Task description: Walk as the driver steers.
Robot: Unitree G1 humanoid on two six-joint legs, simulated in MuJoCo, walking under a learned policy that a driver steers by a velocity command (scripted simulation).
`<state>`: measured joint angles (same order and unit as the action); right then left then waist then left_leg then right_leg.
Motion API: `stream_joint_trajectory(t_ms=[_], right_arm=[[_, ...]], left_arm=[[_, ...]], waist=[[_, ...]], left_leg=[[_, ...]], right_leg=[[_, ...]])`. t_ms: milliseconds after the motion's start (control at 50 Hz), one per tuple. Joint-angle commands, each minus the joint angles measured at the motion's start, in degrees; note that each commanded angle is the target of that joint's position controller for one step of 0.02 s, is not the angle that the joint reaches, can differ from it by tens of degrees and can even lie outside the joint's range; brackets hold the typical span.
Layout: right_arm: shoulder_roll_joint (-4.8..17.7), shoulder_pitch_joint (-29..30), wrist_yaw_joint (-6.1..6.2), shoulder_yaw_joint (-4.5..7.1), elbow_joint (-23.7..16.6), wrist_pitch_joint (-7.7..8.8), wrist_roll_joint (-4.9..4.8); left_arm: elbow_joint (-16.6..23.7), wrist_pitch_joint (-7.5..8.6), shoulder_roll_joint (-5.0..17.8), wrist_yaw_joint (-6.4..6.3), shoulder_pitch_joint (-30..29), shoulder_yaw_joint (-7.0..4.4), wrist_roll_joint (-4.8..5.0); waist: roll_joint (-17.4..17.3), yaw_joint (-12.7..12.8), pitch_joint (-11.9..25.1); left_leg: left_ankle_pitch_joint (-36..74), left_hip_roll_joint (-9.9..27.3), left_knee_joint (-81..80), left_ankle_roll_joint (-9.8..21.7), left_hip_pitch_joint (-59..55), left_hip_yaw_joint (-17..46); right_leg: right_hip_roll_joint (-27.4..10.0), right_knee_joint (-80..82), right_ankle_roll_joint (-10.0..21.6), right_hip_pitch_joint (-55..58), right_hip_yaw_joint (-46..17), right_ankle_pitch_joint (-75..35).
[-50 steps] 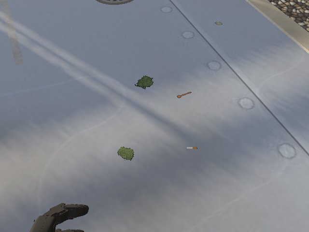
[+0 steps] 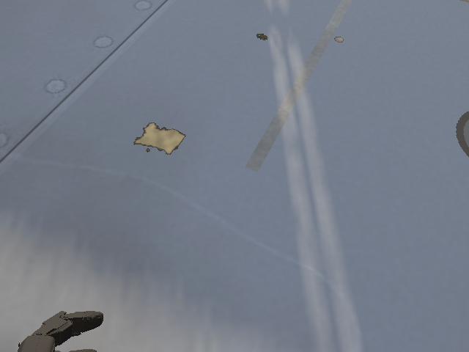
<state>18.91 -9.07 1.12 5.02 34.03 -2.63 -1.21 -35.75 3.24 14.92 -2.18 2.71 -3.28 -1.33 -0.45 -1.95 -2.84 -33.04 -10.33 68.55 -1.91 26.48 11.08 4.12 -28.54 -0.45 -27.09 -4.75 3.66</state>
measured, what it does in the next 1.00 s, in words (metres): steps on the spot, turning right: left foot, then right foot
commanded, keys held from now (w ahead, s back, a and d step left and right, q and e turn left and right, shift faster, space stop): shift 0.10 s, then e+shift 0.86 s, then shift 0.04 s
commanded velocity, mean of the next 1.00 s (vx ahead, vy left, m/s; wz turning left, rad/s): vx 0.02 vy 0.00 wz -0.48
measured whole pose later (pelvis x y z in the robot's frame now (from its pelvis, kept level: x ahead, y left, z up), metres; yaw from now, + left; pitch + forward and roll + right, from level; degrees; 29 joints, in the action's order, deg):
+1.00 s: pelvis +0.03 -0.03 +0.02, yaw -36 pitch +4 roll +2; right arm 16.9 -5.2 0.8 4.4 39.2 1.0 0.1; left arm -31.6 -3.3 19.8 -1.8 8.6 -5.3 1.2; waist 0.4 0.3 -1.5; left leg -17.4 -3.8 41.0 -3.8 28.1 7.9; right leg 6.9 -31.2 1.9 -21.0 -13.4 12.8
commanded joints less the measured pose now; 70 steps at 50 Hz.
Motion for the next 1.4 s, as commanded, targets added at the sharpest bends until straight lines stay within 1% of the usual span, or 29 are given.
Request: stream_joint_trajectory(t_ms=[20, 80, 160, 220, 240, 260, 280, 340, 380, 500, 580, 620, 640, 660, 680, 700, 740, 880, 1040, 1060, 1080, 1100, 1120, 1160, 1240, 1320, 1360, 1380, 1400], right_arm=[[7.4, -3.7, 0.08, 1.36, -2.7, -0.8, 0.25], [1.5, -3.6, 0.04, -1.07, -2.9, -0.07, 0.29], [0.2, -3.4, -0.45, -2.18, -1.2, 0.65, 1.55], [1.6, -6.6, -0.95, -1.11, 0.8, 0.44, 1.79], [4.6, -8.2, -0.61, -0.31, 0.3, 0.36, 2.41], [10.7, -9.5, -0.23, 1.23, 0.7, 0.21, 4.44], [11.5, -7.6, -0.18, 1.86, 0.6, 0.59, 5.46], [2.3, 5.6, 0.98, -0.89, -2.3, 2.99, 3.17], [0.9, 6.3, 1.53, -1.36, -2.1, 3.27, 2.45], [5.2, -0.3, 2.41, 0.88, 0.4, 1.6, 2.15], [7.6, 0.3, 1.2, 2.34, 1.3, 2.15, 0.57], [6.4, 0.6, 0.6, 2.41, 2.3, 2.61, -0.54], [4.5, -2.9, 0.06, 2.14, 3.6, 2.97, 0.01], [0.9, -1.2, -0.22, 0.92, -0.2, 3.49, 3.0], [1.7, 6.0, -0.03, 0.68, -2.6, 4.11, 3.2], [3.8, 9.3, 0.16, 1.17, -2.9, 4.15, 1.69], [3.8, 7.5, 1.2, 1.28, -1.4, 4.02, 1.87], [1.5, 4.4, 0.42, 0.4, 1.1, 3.98, 1.62], [4.0, 0.9, -1.05, 1.31, 2.3, 5.32, 1.22], [4.7, 0.5, -1.05, 1.6, 2.4, 5.4, 1.6], [7.3, 1.0, -0.88, 1.78, 1.3, 5.21, 2.73], [9.2, 2.0, -0.89, 1.78, 1.8, 4.81, 4.64], [4.7, 3.8, -0.95, 0.49, 0.4, 5.31, 4.48], [0.3, 6.9, -1.18, -1.4, 0.3, 5.26, 2.64], [8.7, 1.2, -0.53, 1.71, 0.6, 2.37, 0.37], [8.2, -0.1, 0.23, 2.45, -0.3, 1.27, -0.71], [6.8, -0.3, 1.24, 2.33, -0.6, 0.69, -2.0], [4.8, 1.0, 1.24, 1.71, -1.7, 0.84, -1.56], [1.0, 4.0, 0.91, 0.85, -4.4, 1.85, -1.96]], left_arm=[[5.1, -1.53, 6.2, -0.66, 1.5, -1.29, 0.29], [3.7, -2.9, 8.8, -0.28, 1.3, -2.14, -0.18], [1.4, -3.66, 8.1, 1.07, 4.6, -2.09, 1.57], [0.2, -3.84, 8.5, 1.74, 8.0, -2.06, 2.65], [0.2, -3.36, 7.8, 1.96, 8.6, -1.88, 2.42], [3.3, -2.51, 5.1, 2.31, 5.6, -1.28, 2.7], [4.4, -1.84, 8.8, 1.82, 3.4, -2.57, 2.72], [-0.7, -4.39, 9.9, 0.06, 13.4, -4.2, 2.72], [-0.7, -5.61, 8.7, -0.28, 14.6, -4.07, 2.28], [5.8, -5.71, 3.5, 3.19, 5.9, -1.11, 2.4], [6.4, -6.12, 6.6, 4.36, 8.1, -2.25, 2.76], [5.2, -6.54, 7.3, 3.83, 11.5, -3.26, 2.76], [4.1, -6.42, 10.8, 2.76, 15.6, -4.84, 2.5], [5.4, -6.03, 20.9, 1.6, 17.9, -7.2, 2.01], [6.9, -4.38, 19.8, 2.38, 17.9, -6.4, -0.04], [6.3, -3.24, 17.2, 2.95, 17.0, -5.63, -0.07], [6.4, -3.21, 13.7, 1.92, 10.5, -4.64, 2.53], [8.1, -5.22, 14.2, -0.19, 5.2, -4.74, 2.66], [8.4, -6.06, 12.6, 0.56, 2.7, -3.93, 2.75], [8.1, -6.08, 11.2, 0.57, 3.9, -3.38, 2.67], [7.5, -5.97, 7.5, 0.63, 7.4, -2.04, 1.53], [8.7, -5.32, 7.6, 0.6, 7.7, -1.98, 1.58], [7.1, -4.62, 10.7, 0.29, 8.6, -2.77, 0.88], [4.2, -4.8, 9.2, 0.62, 8.4, -2.41, 0.22], [4.9, -3.73, 5.8, 1.11, 2.7, -1.51, 0.98], [2.8, -2.71, 6.3, 0.87, 5.1, -2.29, 2.8], [0.2, -2.16, 6.9, 1.22, 11.0, -2.96, 3.01], [-0.9, -2.03, 10.1, 0.95, 16.7, -3.87, 2.39], [-1.8, -1.6, 14.7, 1.56, 18.8, -4.99, 1.17]], waist=[[2.4, 1.4, 11.1], [5.7, 0.7, 9.8], [11.1, 2.5, 12.5], [10.8, 0.4, 8.8], [7.9, -0.6, 8.4], [-8.2, -1.0, 8.2], [-13.5, -2.2, 6.1], [-9.6, 4.1, 3.4], [-7.7, 4.3, 3.2], [-8.1, -0.9, 6.1], [-9.3, 0.4, 6.6], [-7.0, 2.9, 7.1], [0.7, 4.1, 8.9], [21.4, 3.1, 9.0], [18.5, 7.2, 16.0], [11.2, 8.0, 15.0], [5.0, 3.6, 10.0], [6.6, 1.3, 10.5], [11.6, 1.1, 11.0], [9.8, 1.3, 10.8], [-0.2, 3.3, 12.2], [-15.6, 5.9, 7.8], [-12.7, 5.0, 7.9], [-5.9, 5.7, 7.0], [-9.0, 1.3, 4.4], [-11.5, 1.8, 7.6], [-9.3, 4.4, 11.1], [-4.0, 7.0, 11.4], [13.6, 8.0, 7.3]], left_leg=[[4.0, 7.3, 10.4, -3.6, 10.7, -3.5], [4.8, 7.3, -3.7, -2.4, 2.0, -9.2], [8.2, 9.1, -23.3, -0.6, -7.2, -9.1], [18.5, 7.0, -41.5, 3.5, -20.6, -11.6], [17.4, 13.0, -42.8, 6.3, -26.9, -6.5], [14.7, 27.8, -48.1, 13.0, -24.7, 7.8], [17.6, 35.1, -53.4, 19.1, -14.8, 14.8], [27.3, 26.8, -51.8, 13.3, -12.9, 1.0], [34.9, 25.5, -50.8, 13.0, -12.9, -5.3], [37.8, 28.4, -47.4, 14.0, -22.0, -10.9], [42.0, 31.1, -43.8, 12.3, -20.9, -12.8], [38.9, 29.7, -36.6, 7.8, -17.4, -17.2], [32.4, 25.4, -25.8, 3.5, -10.9, -21.4], [-0.1, 16.3, -4.7, -3.1, 11.9, -24.3], [-8.9, 10.5, 5.6, -4.0, 19.3, -10.7], [-5.1, 11.5, 8.0, -2.5, 20.2, -6.8], [4.7, 12.8, 2.4, -1.0, 19.9, -5.3], [15.6, 7.2, -19.0, -2.7, 6.9, -4.9], [21.6, 7.4, -40.4, 0.0, -8.5, -5.5], [26.5, 10.1, -44.9, 1.4, -13.4, -4.3], [31.7, 20.8, -48.5, 5.4, -18.2, 6.8], [37.2, 28.7, -52.4, 15.6, -15.6, 20.8], [32.2, 30.9, -53.2, 19.7, -12.8, 26.0], [23.4, 23.4, -51.9, 14.3, -10.6, 15.2], [30.0, 16.5, -48.8, 11.9, -14.5, 12.0], [31.6, 17.2, -47.8, 12.2, -20.3, 18.4], [4.5, 13.2, -48.3, 9.0, -9.0, 16.0], [-5.0, 9.4, -39.9, 5.1, 6.9, 10.8], [-0.2, 3.3, -24.0, 3.5, 23.0, -2.0]], right_leg=[[-18.4, 7.0, 13.2, 19.1, -18.3, -10.3], [-13.2, 10.0, 12.3, 11.5, -8.8, -13.9], [-13.9, 11.2, 13.4, 12.4, -10.8, -3.6], [-11.0, 11.2, 8.5, 2.3, -11.4, 16.3], [-8.9, 7.8, 4.5, -4.8, -10.5, 23.2], [-1.7, -6.1, 0.9, -12.7, -0.7, 26.4], [-2.0, -20.4, -1.3, -12.4, 1.9, 29.7], [-3.5, -41.4, -3.7, -13.5, 0.3, 21.8], [-4.5, -47.3, -5.7, -13.2, 1.9, 17.5], [-8.8, -24.6, -5.7, -9.0, 6.6, 16.2], [-6.9, -13.8, -1.8, -0.4, 10.5, 17.1], [-4.4, -3.1, 1.2, 8.7, 11.7, 9.3], [-4.9, 2.6, 4.2, 18.9, 6.3, -3.8], [-21.1, 2.0, 13.4, 32.5, -18.9, -34.4], [-27.1, 5.1, 23.6, 32.6, -30.2, -33.2], [-24.7, 6.4, 21.9, 31.9, -25.1, -26.6], [-18.8, 6.1, 15.7, 26.3, -18.3, -17.8], [-12.1, 6.1, 12.5, 15.9, -17.9, -5.7], [-9.3, 0.6, 9.4, 13.2, -24.6, -3.2], [-7.3, -1.6, 7.6, 11.0, -23.4, 1.5], [-2.5, -10.9, 4.6, 7.5, -17.1, 16.8], [5.4, -19.7, 0.9, -0.5, -7.9, 32.7], [1.5, -29.6, -1.8, -0.1, -10.3, 33.2], [-1.9, -28.2, -4.3, 3.7, -7.6, 27.3], [0.0, -12.7, -5.2, 5.3, 0.8, 24.8], [1.4, 0.1, -3.1, 8.0, -0.4, 19.1], [-1.2, 9.9, 0.7, 23.8, 0.1, 12.4], [-10.8, 11.4, 4.9, 36.8, -7.4, 19.9], [-23.1, 17.3, 10.5, 38.2, -25.9, 37.3]])
Next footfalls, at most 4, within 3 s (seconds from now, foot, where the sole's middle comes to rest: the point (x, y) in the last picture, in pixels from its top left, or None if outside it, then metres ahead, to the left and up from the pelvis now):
0.24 left None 0.05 0.12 -0.76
0.64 right None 0.03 -0.14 -0.76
1.08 left None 0.18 0.01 -0.76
1.36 right None -0.02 -0.14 -0.76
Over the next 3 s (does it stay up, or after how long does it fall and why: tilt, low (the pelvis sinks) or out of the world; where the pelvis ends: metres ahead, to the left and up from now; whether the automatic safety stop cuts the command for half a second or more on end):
stays up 1.32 -0.09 0.01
